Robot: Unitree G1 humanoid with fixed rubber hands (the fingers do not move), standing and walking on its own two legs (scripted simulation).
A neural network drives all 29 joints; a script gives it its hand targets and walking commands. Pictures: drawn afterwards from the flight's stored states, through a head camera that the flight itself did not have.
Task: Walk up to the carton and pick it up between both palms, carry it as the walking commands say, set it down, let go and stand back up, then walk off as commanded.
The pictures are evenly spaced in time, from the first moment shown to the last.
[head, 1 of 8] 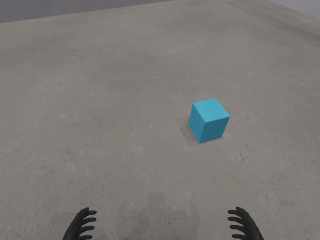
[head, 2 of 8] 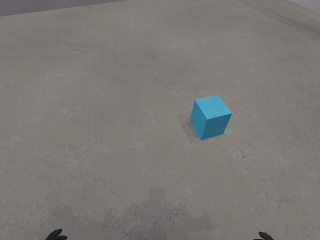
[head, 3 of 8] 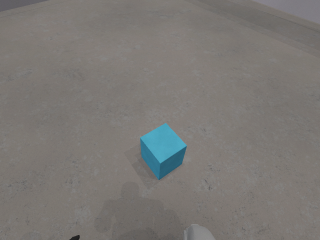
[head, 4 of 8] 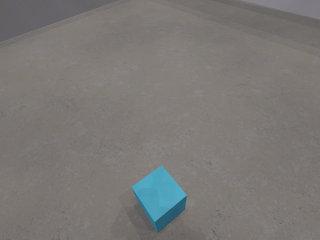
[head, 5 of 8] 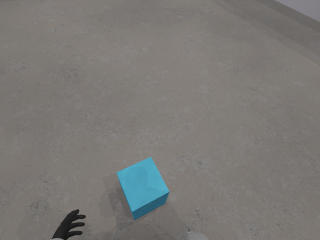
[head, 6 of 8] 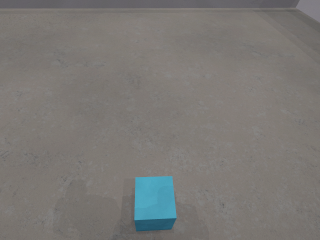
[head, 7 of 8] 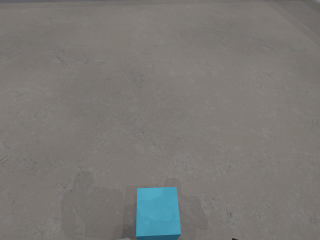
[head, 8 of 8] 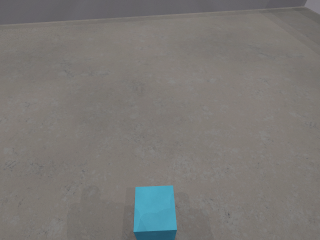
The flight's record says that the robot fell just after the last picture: no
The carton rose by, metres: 0.00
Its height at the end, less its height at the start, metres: +0.00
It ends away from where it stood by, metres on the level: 0.00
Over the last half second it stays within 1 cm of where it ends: yes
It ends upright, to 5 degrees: yes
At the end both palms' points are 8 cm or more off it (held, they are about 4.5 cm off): yes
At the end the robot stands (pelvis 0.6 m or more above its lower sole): yes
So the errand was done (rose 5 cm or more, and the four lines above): no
